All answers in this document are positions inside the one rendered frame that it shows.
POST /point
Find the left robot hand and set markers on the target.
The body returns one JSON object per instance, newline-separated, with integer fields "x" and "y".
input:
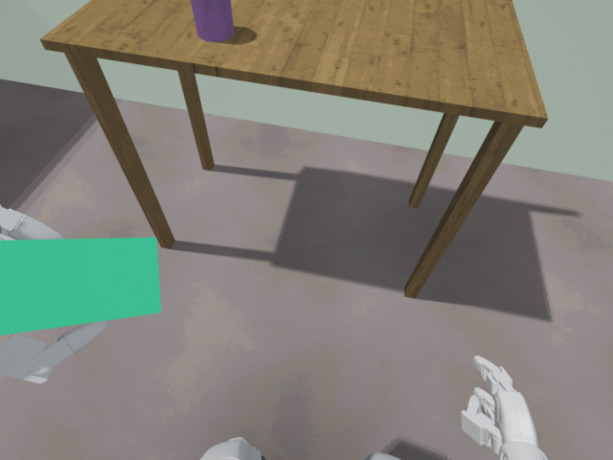
{"x": 24, "y": 357}

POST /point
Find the right robot hand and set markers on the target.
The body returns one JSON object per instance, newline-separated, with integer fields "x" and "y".
{"x": 508, "y": 415}

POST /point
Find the robot left thigh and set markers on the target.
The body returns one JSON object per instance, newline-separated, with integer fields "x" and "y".
{"x": 232, "y": 450}

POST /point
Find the table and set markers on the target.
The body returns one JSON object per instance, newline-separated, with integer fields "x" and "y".
{"x": 458, "y": 57}

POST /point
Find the robot right forearm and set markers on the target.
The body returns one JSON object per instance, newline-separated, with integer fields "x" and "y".
{"x": 517, "y": 450}

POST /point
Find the sponge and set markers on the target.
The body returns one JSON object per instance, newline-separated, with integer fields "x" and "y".
{"x": 47, "y": 284}

